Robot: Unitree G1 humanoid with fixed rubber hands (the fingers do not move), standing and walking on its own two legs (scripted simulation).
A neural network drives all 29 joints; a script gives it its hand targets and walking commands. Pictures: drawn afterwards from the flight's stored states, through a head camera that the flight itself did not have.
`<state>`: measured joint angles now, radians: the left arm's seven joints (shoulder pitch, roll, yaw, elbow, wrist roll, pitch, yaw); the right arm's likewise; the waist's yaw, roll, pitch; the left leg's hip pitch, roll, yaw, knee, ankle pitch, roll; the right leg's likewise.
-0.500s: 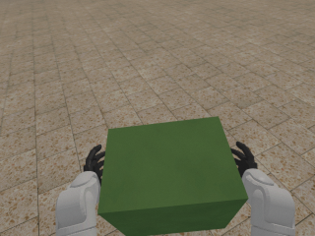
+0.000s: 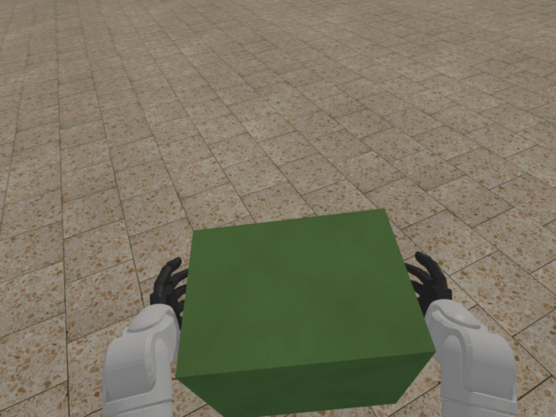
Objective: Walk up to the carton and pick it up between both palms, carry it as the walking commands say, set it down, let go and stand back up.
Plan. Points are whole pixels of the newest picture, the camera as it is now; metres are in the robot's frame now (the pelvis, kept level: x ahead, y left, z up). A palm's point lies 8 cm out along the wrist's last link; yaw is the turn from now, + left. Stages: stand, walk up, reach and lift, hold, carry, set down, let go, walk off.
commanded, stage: hold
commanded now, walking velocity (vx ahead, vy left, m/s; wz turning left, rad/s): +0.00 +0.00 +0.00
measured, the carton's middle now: (300, 321) +0.25 -0.01 +0.01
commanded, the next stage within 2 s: set down in 0.14 s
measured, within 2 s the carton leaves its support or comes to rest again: neither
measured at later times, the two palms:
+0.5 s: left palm (174, 358) +0.22 +0.18 -0.02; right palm (423, 352) +0.21 -0.18 +0.00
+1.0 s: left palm (219, 338) +0.28 +0.13 -0.09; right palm (432, 355) +0.24 -0.22 -0.09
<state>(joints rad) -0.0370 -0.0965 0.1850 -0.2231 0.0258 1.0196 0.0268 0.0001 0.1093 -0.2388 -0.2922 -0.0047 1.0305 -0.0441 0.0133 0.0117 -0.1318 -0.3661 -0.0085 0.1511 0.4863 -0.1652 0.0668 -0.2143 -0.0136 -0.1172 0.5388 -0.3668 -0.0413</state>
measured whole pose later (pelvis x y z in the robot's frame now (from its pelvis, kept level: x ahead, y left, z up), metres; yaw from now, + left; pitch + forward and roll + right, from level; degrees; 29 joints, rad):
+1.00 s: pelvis -0.08 +0.00 -0.04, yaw -7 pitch +8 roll +2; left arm -0.50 -0.03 0.34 0.61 0.05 0.33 0.04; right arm -0.48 -0.03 -0.33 0.68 -0.10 0.24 0.06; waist 0.01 -0.06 0.13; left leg -0.70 -0.01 0.15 0.72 -0.16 0.07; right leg -0.65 0.03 0.01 0.90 -0.38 -0.05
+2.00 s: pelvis -0.10 +0.02 -0.18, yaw -10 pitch +36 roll +1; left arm -0.77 0.02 0.38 0.56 0.05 0.32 0.06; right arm -0.81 -0.12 -0.32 0.68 -0.10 0.24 0.05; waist 0.08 -0.06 -0.07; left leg -1.68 0.02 0.10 1.35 -0.30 0.05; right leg -1.60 0.07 0.02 1.49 -0.51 -0.03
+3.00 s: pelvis -0.15 +0.03 -0.32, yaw -11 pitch +29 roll +2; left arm -1.26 0.21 0.33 0.52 -0.02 0.41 0.12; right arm -1.33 -0.32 -0.24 0.65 0.06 0.34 -0.03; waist 0.10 -0.06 0.53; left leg -2.00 0.02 0.10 1.81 -0.33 0.05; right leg -1.93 0.10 0.01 1.99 -0.57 -0.03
